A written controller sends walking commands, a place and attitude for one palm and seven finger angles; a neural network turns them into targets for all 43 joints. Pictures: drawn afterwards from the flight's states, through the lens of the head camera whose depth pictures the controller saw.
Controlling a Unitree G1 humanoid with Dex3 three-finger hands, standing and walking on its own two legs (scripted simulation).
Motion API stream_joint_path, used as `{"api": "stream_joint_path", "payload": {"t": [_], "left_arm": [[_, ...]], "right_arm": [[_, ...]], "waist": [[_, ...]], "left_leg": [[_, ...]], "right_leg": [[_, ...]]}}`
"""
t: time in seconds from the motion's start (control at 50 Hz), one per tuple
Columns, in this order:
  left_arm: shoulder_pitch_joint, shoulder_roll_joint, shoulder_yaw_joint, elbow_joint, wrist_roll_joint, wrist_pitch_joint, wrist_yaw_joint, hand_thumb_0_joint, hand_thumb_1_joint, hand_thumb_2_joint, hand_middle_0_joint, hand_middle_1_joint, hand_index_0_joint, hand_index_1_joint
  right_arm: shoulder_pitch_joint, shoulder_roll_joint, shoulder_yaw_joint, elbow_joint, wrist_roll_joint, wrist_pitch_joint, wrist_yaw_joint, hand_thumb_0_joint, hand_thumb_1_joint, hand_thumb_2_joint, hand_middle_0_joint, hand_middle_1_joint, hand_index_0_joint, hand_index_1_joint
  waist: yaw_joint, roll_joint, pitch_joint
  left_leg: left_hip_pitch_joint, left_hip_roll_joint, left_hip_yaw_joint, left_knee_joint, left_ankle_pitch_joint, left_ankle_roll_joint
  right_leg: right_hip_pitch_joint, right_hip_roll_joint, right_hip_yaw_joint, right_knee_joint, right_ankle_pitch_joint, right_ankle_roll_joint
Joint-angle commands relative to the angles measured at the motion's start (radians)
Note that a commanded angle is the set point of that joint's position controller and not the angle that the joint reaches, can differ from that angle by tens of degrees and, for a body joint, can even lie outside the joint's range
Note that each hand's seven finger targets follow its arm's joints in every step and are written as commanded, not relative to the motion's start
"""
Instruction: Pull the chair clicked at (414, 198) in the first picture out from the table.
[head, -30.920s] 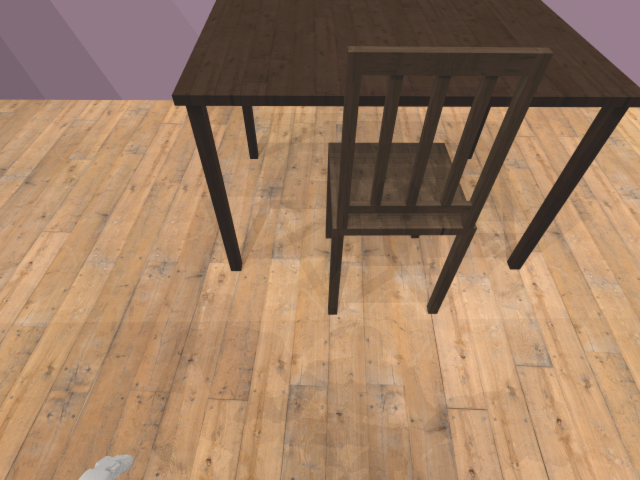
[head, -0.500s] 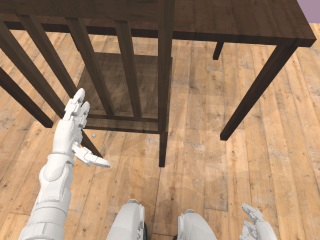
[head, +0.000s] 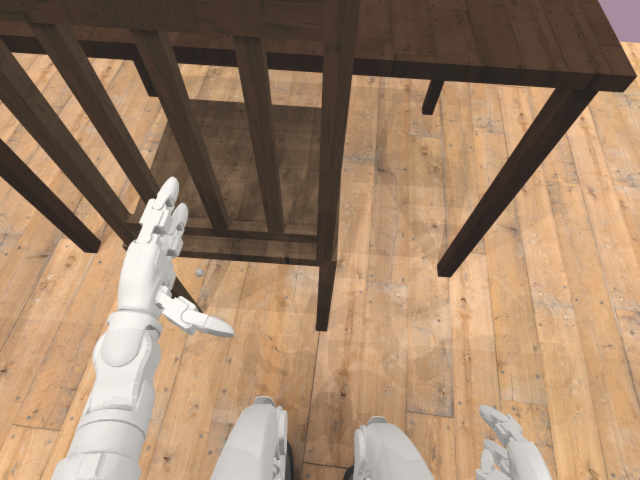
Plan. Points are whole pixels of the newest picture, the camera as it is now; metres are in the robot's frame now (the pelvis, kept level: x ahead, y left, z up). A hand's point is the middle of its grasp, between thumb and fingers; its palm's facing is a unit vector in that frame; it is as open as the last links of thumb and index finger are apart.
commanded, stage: aim the fingers beside a spindle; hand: left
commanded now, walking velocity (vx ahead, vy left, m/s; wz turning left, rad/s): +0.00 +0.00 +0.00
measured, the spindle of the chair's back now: (195, 153) +0.50 +0.18 +0.07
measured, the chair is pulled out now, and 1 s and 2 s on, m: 0.00 0.00 0.00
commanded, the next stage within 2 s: push the fingers through the gap in 2.00 s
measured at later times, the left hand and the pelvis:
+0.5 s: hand (194, 263) +0.36 +0.17 +0.03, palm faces +0.00 -0.99 -0.10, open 16.9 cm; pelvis +0.00 -0.01 +0.00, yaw +0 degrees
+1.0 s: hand (205, 283) +0.34 +0.15 +0.02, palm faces -0.08 -1.00 -0.04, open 16.9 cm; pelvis +0.00 -0.01 +0.00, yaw +0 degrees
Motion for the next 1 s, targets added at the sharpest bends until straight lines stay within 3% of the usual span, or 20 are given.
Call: {"api": "stream_joint_path", "payload": {"t": [0.0,0.1,0.14,0.2,0.22,0.26,0.28,0.36,0.42,0.48,0.54,0.58,0.66,0.72,0.78,0.82,0.88,0.9,0.98], "left_arm": [[-0.287,0.185,0.081,-0.230,0.003,-0.113,0.052,0.000,-0.500,0.300,-0.060,-0.080,-0.060,-0.080],[-0.170,0.104,-0.002,-0.102,-0.012,-0.029,-0.016,0.000,-0.500,0.300,-0.060,-0.080,-0.060,-0.080],[-0.194,0.080,-0.029,-0.099,-0.027,-0.005,-0.039,0.000,-0.500,0.300,-0.060,-0.080,-0.060,-0.080],[-0.248,0.137,0.030,-0.188,-0.038,-0.028,-0.023,0.000,-0.500,0.300,-0.060,-0.080,-0.060,-0.080],[-0.248,0.143,0.039,-0.217,-0.038,-0.044,-0.011,0.000,-0.500,0.300,-0.060,-0.080,-0.060,-0.080],[-0.281,0.219,0.105,-0.298,-0.026,-0.090,0.028,0.000,-0.500,0.300,-0.060,-0.080,-0.060,-0.080],[-0.268,0.221,0.113,-0.316,-0.021,-0.107,0.045,0.000,-0.500,0.300,-0.060,-0.080,-0.060,-0.080],[-0.234,0.201,0.098,-0.212,0.007,-0.114,0.058,0.000,-0.500,0.300,-0.060,-0.080,-0.060,-0.080],[-0.167,0.118,0.017,-0.108,-0.003,-0.065,0.008,0.000,-0.500,0.300,-0.060,-0.080,-0.060,-0.080],[-0.173,0.098,-0.012,-0.079,-0.030,-0.024,-0.043,0.000,-0.500,0.300,-0.060,-0.080,-0.060,-0.080],[-0.239,0.126,0.010,-0.186,-0.048,-0.038,-0.051,0.000,-0.500,0.300,-0.060,-0.080,-0.060,-0.080],[-0.263,0.201,0.086,-0.263,-0.050,-0.071,-0.026,0.000,-0.500,0.300,-0.060,-0.080,-0.060,-0.080],[-0.284,0.273,0.164,-0.251,-0.027,-0.122,0.028,0.000,-0.500,0.300,-0.060,-0.080,-0.060,-0.080],[-0.250,0.233,0.140,-0.130,-0.020,-0.104,0.010,0.000,-0.500,0.300,-0.060,-0.080,-0.060,-0.080],[-0.153,0.129,0.035,-0.083,-0.033,-0.054,-0.049,0.000,-0.500,0.300,-0.060,-0.080,-0.060,-0.080],[-0.146,0.100,-0.010,-0.106,-0.057,-0.021,-0.089,0.000,-0.500,0.300,-0.060,-0.080,-0.060,-0.080],[-0.185,0.129,0.011,-0.183,-0.075,-0.018,-0.097,0.000,-0.500,0.300,-0.060,-0.080,-0.060,-0.080],[-0.223,0.145,0.027,-0.203,-0.073,-0.030,-0.084,0.000,-0.500,0.300,-0.060,-0.080,-0.060,-0.080],[-0.271,0.244,0.143,-0.293,-0.047,-0.107,0.009,0.000,-0.500,0.300,-0.060,-0.080,-0.060,-0.080]], "right_arm": [[0.031,-0.144,-0.060,-0.097,-0.002,-0.041,-0.002,0.000,-0.900,-0.900,0.200,0.300,0.200,0.300],[0.043,-0.152,-0.063,-0.110,0.014,-0.022,-0.001,0.000,-0.900,-0.900,0.200,0.300,0.200,0.300],[0.042,-0.153,-0.064,-0.113,0.022,-0.017,-0.004,0.000,-0.900,-0.900,0.200,0.300,0.200,0.300],[0.042,-0.153,-0.068,-0.118,0.019,-0.019,-0.008,0.000,-0.900,-0.900,0.200,0.300,0.200,0.300],[0.036,-0.148,-0.068,-0.122,0.017,-0.021,-0.008,0.000,-0.900,-0.900,0.200,0.300,0.200,0.300],[0.036,-0.150,-0.066,-0.118,0.008,-0.027,-0.007,0.000,-0.900,-0.900,0.200,0.300,0.200,0.300],[0.036,-0.142,-0.066,-0.117,0.002,-0.027,-0.003,0.000,-0.900,-0.900,0.200,0.300,0.200,0.300],[0.032,-0.139,-0.060,-0.101,0.000,-0.025,0.001,0.000,-0.900,-0.900,0.200,0.300,0.200,0.300],[0.026,-0.137,-0.058,-0.110,0.012,-0.016,0.002,0.000,-0.900,-0.900,0.200,0.300,0.200,0.300],[0.036,-0.142,-0.060,-0.119,0.026,-0.015,-0.005,0.000,-0.900,-0.900,0.200,0.300,0.200,0.300],[0.037,-0.140,-0.066,-0.123,0.027,-0.023,-0.013,0.000,-0.900,-0.900,0.200,0.300,0.200,0.300],[0.037,-0.139,-0.066,-0.123,0.018,-0.031,-0.014,0.000,-0.900,-0.900,0.200,0.300,0.200,0.300],[0.025,-0.132,-0.056,-0.102,0.007,-0.036,-0.014,0.000,-0.900,-0.900,0.200,0.300,0.200,0.300],[0.019,-0.126,-0.051,-0.093,0.011,-0.031,-0.013,0.000,-0.900,-0.900,0.200,0.300,0.200,0.300],[0.031,-0.132,-0.056,-0.114,0.022,-0.033,-0.009,0.000,-0.900,-0.900,0.200,0.300,0.200,0.300],[0.042,-0.141,-0.060,-0.122,0.031,-0.033,-0.009,0.000,-0.900,-0.900,0.200,0.300,0.200,0.300],[0.046,-0.148,-0.068,-0.125,0.033,-0.038,-0.017,0.000,-0.900,-0.900,0.200,0.300,0.200,0.300],[0.045,-0.146,-0.069,-0.119,0.031,-0.041,-0.019,0.000,-0.900,-0.900,0.200,0.300,0.200,0.300],[0.032,-0.141,-0.066,-0.106,0.008,-0.051,-0.017,0.000,-0.900,-0.900,0.200,0.300,0.200,0.300]], "waist": [[-0.012,0.061,-0.416],[-0.018,-0.007,-0.381],[-0.030,-0.036,-0.355],[-0.011,-0.006,-0.405],[-0.008,0.012,-0.407],[0.008,0.050,-0.447],[0.013,0.063,-0.466],[-0.007,0.022,-0.397],[-0.019,-0.013,-0.337],[-0.022,-0.055,-0.334],[-0.016,-0.026,-0.399],[0.005,0.010,-0.444],[0.003,0.017,-0.403],[-0.010,-0.013,-0.342],[-0.008,0.005,-0.362],[-0.014,-0.020,-0.373],[-0.012,-0.033,-0.405],[-0.016,-0.036,-0.391],[0.009,0.026,-0.412]], "left_leg": [[0.464,-0.020,-0.110,-0.146,0.257,-0.032],[0.399,-0.022,-0.091,-0.145,0.235,-0.025],[0.378,-0.022,-0.089,-0.146,0.213,-0.020],[0.417,-0.023,-0.096,-0.142,0.242,-0.022],[0.429,-0.025,-0.092,-0.140,0.256,-0.023],[0.458,-0.024,-0.097,-0.135,0.300,-0.027],[0.478,-0.027,-0.095,-0.135,0.321,-0.028],[0.390,-0.029,-0.083,-0.125,0.261,-0.021],[0.333,-0.030,-0.067,-0.127,0.202,-0.018],[0.293,-0.030,-0.064,-0.116,0.193,-0.013],[0.345,-0.030,-0.068,-0.110,0.237,-0.012],[0.370,-0.030,-0.072,-0.107,0.266,-0.015],[0.316,-0.032,-0.064,-0.097,0.243,-0.013],[0.249,-0.031,-0.055,-0.093,0.190,-0.014],[0.298,-0.030,-0.054,-0.108,0.215,-0.015],[0.321,-0.028,-0.065,-0.117,0.218,-0.014],[0.352,-0.025,-0.075,-0.115,0.253,-0.011],[0.360,-0.024,-0.080,-0.119,0.249,-0.013],[0.403,-0.028,-0.089,-0.127,0.246,-0.020]], "right_leg": [[0.033,0.019,0.063,-0.175,0.273,0.016],[0.070,0.012,0.072,-0.199,0.291,0.020],[0.071,0.009,0.072,-0.210,0.280,0.023],[0.075,0.009,0.072,-0.200,0.291,0.020],[0.080,0.010,0.077,-0.202,0.303,0.021],[0.084,0.016,0.076,-0.179,0.329,0.018],[0.101,0.016,0.081,-0.181,0.351,0.019],[0.092,0.018,0.090,-0.179,0.320,0.021],[0.103,0.009,0.107,-0.209,0.288,0.025],[0.129,0.000,0.131,-0.226,0.286,0.029],[0.144,-0.002,0.130,-0.218,0.333,0.030],[0.161,0.001,0.133,-0.206,0.356,0.029],[0.160,0.008,0.150,-0.197,0.328,0.031],[0.158,0.000,0.174,-0.216,0.282,0.035],[0.152,-0.002,0.152,-0.218,0.317,0.030],[0.153,-0.001,0.140,-0.227,0.319,0.031],[0.145,0.000,0.125,-0.217,0.348,0.032],[0.127,0.003,0.114,-0.212,0.336,0.031],[0.093,0.014,0.100,-0.192,0.291,0.024]]}}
